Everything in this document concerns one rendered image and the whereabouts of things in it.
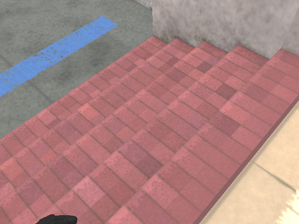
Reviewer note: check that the stairs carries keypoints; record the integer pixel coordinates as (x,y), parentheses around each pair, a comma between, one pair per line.
(89,152)

